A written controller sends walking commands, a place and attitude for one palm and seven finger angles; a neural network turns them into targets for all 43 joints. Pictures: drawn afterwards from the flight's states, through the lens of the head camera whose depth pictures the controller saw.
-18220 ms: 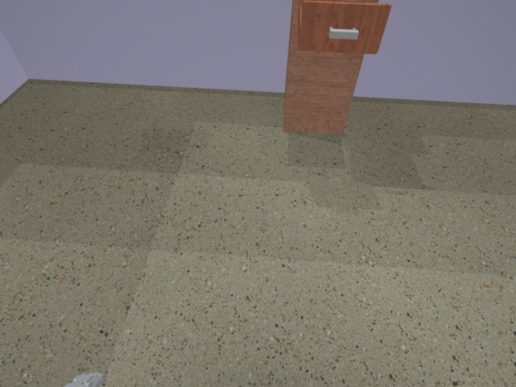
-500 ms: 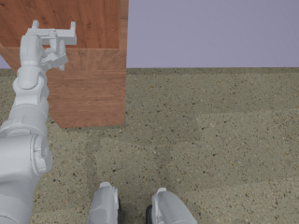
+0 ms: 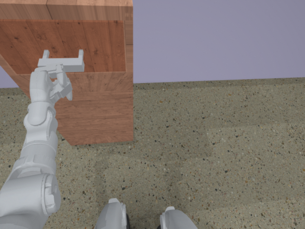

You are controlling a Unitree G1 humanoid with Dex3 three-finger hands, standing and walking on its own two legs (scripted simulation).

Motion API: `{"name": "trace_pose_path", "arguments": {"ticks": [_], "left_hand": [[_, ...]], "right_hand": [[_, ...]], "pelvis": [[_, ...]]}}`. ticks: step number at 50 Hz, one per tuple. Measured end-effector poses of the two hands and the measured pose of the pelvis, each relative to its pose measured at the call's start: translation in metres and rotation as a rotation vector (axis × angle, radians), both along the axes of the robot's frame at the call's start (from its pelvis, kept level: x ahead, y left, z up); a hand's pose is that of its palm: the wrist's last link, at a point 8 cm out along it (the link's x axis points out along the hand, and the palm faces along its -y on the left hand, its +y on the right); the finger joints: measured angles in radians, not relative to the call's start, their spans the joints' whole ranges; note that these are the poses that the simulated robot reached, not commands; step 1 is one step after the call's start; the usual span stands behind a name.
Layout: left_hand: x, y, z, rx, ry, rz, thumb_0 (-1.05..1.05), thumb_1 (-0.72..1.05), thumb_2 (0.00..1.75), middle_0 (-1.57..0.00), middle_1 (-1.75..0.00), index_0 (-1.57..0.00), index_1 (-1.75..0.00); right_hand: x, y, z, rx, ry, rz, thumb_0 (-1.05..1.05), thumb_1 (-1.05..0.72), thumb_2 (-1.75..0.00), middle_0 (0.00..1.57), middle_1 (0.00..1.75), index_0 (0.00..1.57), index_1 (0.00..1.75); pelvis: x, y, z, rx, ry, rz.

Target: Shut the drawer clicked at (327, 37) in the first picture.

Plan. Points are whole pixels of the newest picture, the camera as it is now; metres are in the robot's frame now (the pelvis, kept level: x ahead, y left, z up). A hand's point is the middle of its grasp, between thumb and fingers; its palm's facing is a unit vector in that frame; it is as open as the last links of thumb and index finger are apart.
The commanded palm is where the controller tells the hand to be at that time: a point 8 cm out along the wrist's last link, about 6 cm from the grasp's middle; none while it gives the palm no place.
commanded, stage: draw the hand back to the body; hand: left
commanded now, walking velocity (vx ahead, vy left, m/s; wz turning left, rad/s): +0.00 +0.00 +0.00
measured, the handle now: (63, 59) +0.56 +0.22 +0.06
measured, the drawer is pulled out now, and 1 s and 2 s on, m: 0.00 0.00 0.00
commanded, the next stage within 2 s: step back with the hand held close in 1.36 s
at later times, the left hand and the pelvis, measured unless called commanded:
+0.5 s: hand (33, 121) +0.32 +0.21 +0.14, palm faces +0.08 -1.00 -0.02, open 3.3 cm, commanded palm +0.29 +0.26 +0.15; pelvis +0.02 +0.00 +0.05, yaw +3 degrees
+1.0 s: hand out of the picture +0.24 +0.22 +0.21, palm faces +0.34 -0.88 -0.33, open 3.3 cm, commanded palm +0.19 +0.26 +0.23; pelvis +0.03 -0.02 +0.08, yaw +2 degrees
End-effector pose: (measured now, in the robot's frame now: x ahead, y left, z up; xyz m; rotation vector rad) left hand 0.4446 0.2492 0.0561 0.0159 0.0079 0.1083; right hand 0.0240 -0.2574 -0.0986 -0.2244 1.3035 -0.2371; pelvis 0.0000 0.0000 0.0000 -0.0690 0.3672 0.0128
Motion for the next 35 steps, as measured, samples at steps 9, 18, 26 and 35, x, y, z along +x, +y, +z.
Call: {"name": "trace_pose_path", "arguments": {"ticks": [9, 18, 26, 35], "left_hand": [[-0.045, 0.005, 0.027, 0.01, -0.023, -0.034, 0.02, 0.9, 0.9, -1.39, -1.6, -1.4, -1.6], [-0.107, 0.015, 0.06, 0.009, -0.044, -0.01, 0.02, 0.9, 0.9, -1.4, -1.6, -1.4, -1.6], [-0.15, 0.014, 0.088, 0.042, -0.046, -0.011, 0.02, 0.9, 0.9, -1.4, -1.6, -1.41, -1.6], [-0.189, 0.015, 0.113, 0.216, 0.061, 0.177, 0.02, 0.9, 0.9, -1.4, -1.6, -1.41, -1.6]], "right_hand": [[0.057, 0.003, 0.021, 0.033, -0.135, 0.005, 0.01, -0.91, -0.9, 0.2, 0.3, 0.21, 0.3], [0.131, 0.01, 0.05, 0.039, -0.371, 0.114, 0.01, -0.91, -0.9, 0.2, 0.3, 0.21, 0.3], [0.173, 0.023, 0.077, 0.056, -0.55, 0.185, 0.01, -0.91, -0.9, 0.2, 0.3, 0.2, 0.3], [0.182, 0.037, 0.099, 0.078, -0.576, 0.206, 0.01, -0.9, -0.9, 0.2, 0.3, 0.21, 0.3]], "pelvis": [[0.021, 0.0, 0.022, 0.013, -0.063, -0.004], [0.026, -0.001, 0.038, 0.024, -0.151, 0.03], [0.02, -0.004, 0.048, 0.038, -0.227, 0.045], [0.018, -0.007, 0.072, 0.06, -0.335, 0.038]]}}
